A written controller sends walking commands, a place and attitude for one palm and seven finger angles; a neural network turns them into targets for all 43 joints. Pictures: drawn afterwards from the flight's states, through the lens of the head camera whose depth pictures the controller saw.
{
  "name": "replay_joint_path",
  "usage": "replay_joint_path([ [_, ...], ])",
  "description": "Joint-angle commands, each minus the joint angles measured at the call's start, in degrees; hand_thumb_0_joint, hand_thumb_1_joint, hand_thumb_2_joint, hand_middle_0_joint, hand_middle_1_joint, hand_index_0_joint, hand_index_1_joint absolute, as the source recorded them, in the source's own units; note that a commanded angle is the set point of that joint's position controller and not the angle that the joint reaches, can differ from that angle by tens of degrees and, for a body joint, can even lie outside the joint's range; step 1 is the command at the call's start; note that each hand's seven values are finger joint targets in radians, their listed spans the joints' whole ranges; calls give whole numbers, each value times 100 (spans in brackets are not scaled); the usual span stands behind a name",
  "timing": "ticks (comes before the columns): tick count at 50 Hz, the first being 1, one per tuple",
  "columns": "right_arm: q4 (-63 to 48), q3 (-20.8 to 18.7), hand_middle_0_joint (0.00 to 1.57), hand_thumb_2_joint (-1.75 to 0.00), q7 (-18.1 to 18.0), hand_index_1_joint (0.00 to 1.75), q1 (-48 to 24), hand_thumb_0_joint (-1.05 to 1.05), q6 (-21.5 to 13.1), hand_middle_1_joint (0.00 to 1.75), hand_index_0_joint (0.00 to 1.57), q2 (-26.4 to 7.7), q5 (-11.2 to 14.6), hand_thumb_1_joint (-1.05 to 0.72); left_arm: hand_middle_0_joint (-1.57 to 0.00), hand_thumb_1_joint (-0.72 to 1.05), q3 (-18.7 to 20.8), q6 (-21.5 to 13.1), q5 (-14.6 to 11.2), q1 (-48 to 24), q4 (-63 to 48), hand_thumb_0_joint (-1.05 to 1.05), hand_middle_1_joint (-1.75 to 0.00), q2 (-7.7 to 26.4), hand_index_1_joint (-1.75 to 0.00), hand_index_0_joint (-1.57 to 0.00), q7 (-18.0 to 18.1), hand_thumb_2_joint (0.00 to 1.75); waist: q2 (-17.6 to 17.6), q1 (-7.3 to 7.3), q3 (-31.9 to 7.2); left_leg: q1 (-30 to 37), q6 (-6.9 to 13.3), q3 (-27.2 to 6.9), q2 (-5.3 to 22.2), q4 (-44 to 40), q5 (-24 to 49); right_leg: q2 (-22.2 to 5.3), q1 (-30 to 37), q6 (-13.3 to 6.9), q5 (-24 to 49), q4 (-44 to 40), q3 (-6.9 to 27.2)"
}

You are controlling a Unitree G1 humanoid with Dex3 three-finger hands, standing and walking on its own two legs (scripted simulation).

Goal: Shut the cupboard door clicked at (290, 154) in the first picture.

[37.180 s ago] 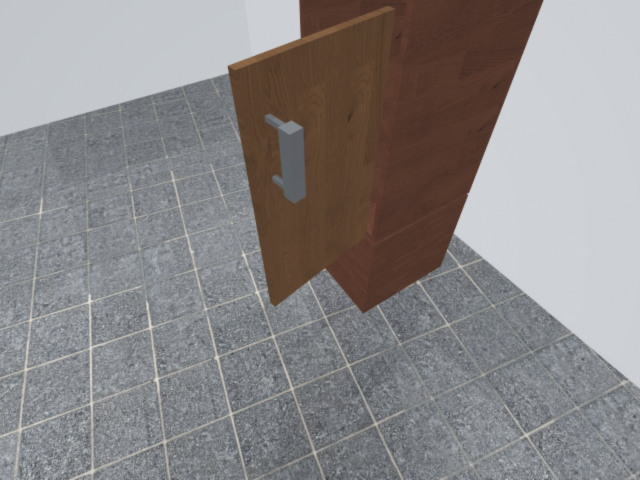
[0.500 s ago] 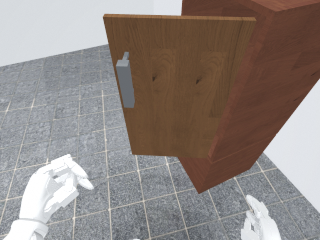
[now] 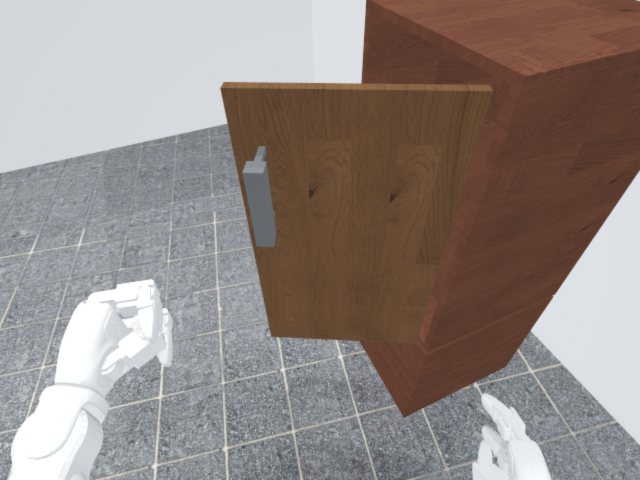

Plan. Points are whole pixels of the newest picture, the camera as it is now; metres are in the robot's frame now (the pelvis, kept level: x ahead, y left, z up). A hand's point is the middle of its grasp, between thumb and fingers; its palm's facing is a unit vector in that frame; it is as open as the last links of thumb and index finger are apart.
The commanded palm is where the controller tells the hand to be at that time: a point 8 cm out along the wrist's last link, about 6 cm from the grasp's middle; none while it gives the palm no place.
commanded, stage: raise the hand and make a fist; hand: left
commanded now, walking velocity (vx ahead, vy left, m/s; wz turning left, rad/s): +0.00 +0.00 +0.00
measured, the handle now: (263, 196) +0.47 +0.13 +0.12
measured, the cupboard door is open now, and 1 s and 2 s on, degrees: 62 62 61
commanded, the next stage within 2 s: bring the fist close to the handle in 0.38 s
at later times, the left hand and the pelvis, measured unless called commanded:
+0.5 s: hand (160, 340) +0.23 +0.19 +0.12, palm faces +0.05 -1.00 -0.07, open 3.1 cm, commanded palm +0.21 +0.24 +0.13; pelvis +0.00 +0.00 +0.01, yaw -1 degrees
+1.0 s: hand (222, 288) +0.30 +0.14 +0.13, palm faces +0.02 -1.00 -0.03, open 3.1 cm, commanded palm +0.28 +0.19 +0.13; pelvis +0.00 +0.00 +0.01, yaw -1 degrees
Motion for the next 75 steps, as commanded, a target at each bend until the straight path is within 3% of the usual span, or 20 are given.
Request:
replay_joint_path([
  [1, -904, -257, 20, -90, -38, 30, -679, 0, -383, 30, 20, -631, 29, -90, -130, 90, 584, -142, -81, -712, -933, 0, -150, 827, -150, -130, -11, 90, -249, 69, -368, 146, 175, 167, -117, -922, 1488, 137, 574, -135, 1370, -784, -142],
  [2, -913, -254, 20, -90, -17, 30, -674, 0, -377, 30, 20, -602, 38, -90, -130, 90, 422, -138, -57, -711, -1018, 0, -150, 661, -150, -130, -27, 90, -254, 28, -417, 214, 168, 191, -112, -959, 1602, 138, 609, -133, 1502, -754, -185],
  [11, -861, -281, 20, -90, 6, 30, -717, 0, -421, 30, 20, -611, 2, -90, -130, 90, 567, -327, 88, -976, -1265, 0, -150, 886, -150, -130, 165, 90, -116, 21, -355, 342, 147, 220, -89, -1016, 1491, 135, 549, -128, 1287, -826, -152],
  [17, -828, -273, 20, -90, 0, 30, -752, 0, -460, 30, 20, -605, -3, -90, -130, 90, 390, -354, 99, -922, -1161, 0, -150, 680, -150, -130, 131, 90, -145, -19, -345, 392, 158, 230, -88, -1047, 1408, 131, 502, -114, 1192, -860, -155],
  [21, -800, -273, 20, -90, -26, 30, -766, 0, -464, 30, 20, -634, -3, -90, -130, 90, 512, -294, 97, -859, -1043, 0, -150, 822, -150, -130, 125, 90, -252, 15, -239, 329, 155, 211, -79, -1059, 1318, 135, 493, -111, 1060, -900, -144],
  [24, -822, -260, 20, -90, -23, 30, -769, 0, -464, 30, 20, -607, -6, -90, -130, 90, 437, -289, 92, -963, -1176, 0, -150, 740, -150, -130, 122, 90, -89, 1, -311, 393, 145, 214, -87, -1079, 1312, 141, 469, -114, 1052, -876, -166],
  [26, -734, -247, 20, -90, -52, 30, -783, 0, -464, 30, 20, -635, -14, -90, -130, 90, 334, -310, 129, -1508, -1081, 0, -150, 735, -150, -130, 175, 90, -251, -118, -127, 353, 167, 187, -73, -1044, 1156, 139, 311, -86, 847, -933, -136],
  [29, -670, -253, 20, -90, -70, 30, -779, 0, -495, 30, 20, -626, -6, -90, -130, 90, 51, -345, 176, -2074, -991, 0, -150, 539, -150, -130, 225, 90, -59, -168, -255, 497, 156, 161, -79, -1062, 1070, 144, 238, -102, 731, -921, -118],
  [31, -623, -262, 20, -90, -75, 30, -763, 0, -484, 30, 20, -646, -20, -90, -130, 90, 126, -324, 250, -2083, -766, 0, -150, 646, -150, -130, 290, 90, -199, -125, -325, 491, 155, 156, -64, -1070, 1149, 137, 314, -111, 780, -915, -112],
  [33, -669, -252, 20, -90, -35, 30, -763, 0, -468, 30, 20, -600, -23, -90, -130, 90, -110, -275, 284, -2070, -705, 0, -150, 367, -150, -130, 321, 90, -173, -80, -507, 553, 140, 173, -74, -1089, 1337, 122, 419, -128, 1024, -847, -141],
  [36, -643, -257, 20, -90, -7, 30, -758, 0, -376, 30, 20, -619, -46, -90, -130, 90, 59, -167, 364, -2153, -444, 0, -150, 541, -150, -130, 471, 90, -334, -38, -547, 502, 139, 207, -73, -1085, 1491, 107, 527, -124, 1200, -857, -127],
  [41, -726, -274, 20, -90, 96, 30, -795, 0, -242, 30, 20, -561, -79, -90, -130, 90, 73, -126, 432, -2191, -458, 0, -150, 387, -150, -130, 716, 90, -384, 28, -743, 576, 115, 304, -68, -1047, 1953, 95, 762, -138, 1782, -785, -135],
  [52, -639, -304, 20, -90, 151, 30, -753, 0, 5, 30, 20, -551, -85, -90, -130, 90, -489, -176, 631, -3393, -153, 0, -150, -8, -150, -130, 950, 90, -356, -218, -719, 674, 117, 371, -68, -1017, 1810, 111, 590, -124, 1738, -839, -69],
  [57, -563, -318, 20, -90, 155, 30, -736, 0, 140, 30, 20, -574, -93, -90, -130, 90, -389, -152, 684, -3787, 349, 0, -150, 78, -150, -130, 1066, 90, -547, -222, -838, 656, 122, 403, -74, -1008, 1845, 105, 652, -121, 1837, -843, -44],
  [60, -557, -323, 20, -90, 172, 30, -735, 0, 227, 30, 20, -547, -82, -90, -130, 90, -521, -140, 721, -4219, 524, 0, -150, -79, -150, -130, 1140, 90, -289, -221, -898, 709, 91, 416, -78, -1000, 1916, 105, 632, -146, 1913, -804, -51],
  [64, -509, -336, 20, -90, 192, 30, -694, 0, 327, 30, 20, -541, -85, -90, -130, 90, -637, -145, 768, -4760, 925, 0, -150, -234, -150, -130, 1276, 90, -411, -280, -942, 713, 96, 413, -66, -992, 1893, 117, 590, -143, 1908, -819, -41],
  [67, -471, -357, 20, -90, 202, 30, -629, 0, 431, 30, 20, -567, -102, -90, -130, 90, -421, -178, 809, -4818, 1311, 0, -150, -58, -150, -130, 1372, 90, -612, -240, -1036, 654, 108, 447, -56, -997, 1987, 114, 706, -137, 2049, -824, -23],
  [71, -381, -384, 20, -90, 208, 30, -562, 0, 538, 30, 20, -581, -106, -90, -130, 90, -345, -267, 869, -5496, 1721, 0, -150, 32, -150, -130, 1489, 90, -533, -292, -1044, 612, 100, 455, -49, -978, 1887, 119, 623, -137, 1930, -841, 15],
  [74, -376, -401, 20, -90, 240, 30, -520, 0, 573, 30, 20, -535, -91, -90, -130, 90, -693, -356, 911, -5998, 1864, 0, -150, -372, -150, -130, 1554, 90, -328, -364, -1191, 731, 83, 448, -39, -947, 2012, 136, 532, -172, 2022, -758, -20],
  [75, -364, -419, 20, -90, 244, 30, -473, 0, 586, 30, 20, -557, -103, -90, -130, 90, -530, -366, 911, -5889, 2000, 0, -150, -243, -150, -130, 1587, 90, -336, -306, -1292, 728, 81, 451, -36, -937, 2047, 144, 574, -180, 2060, -742, -16],
])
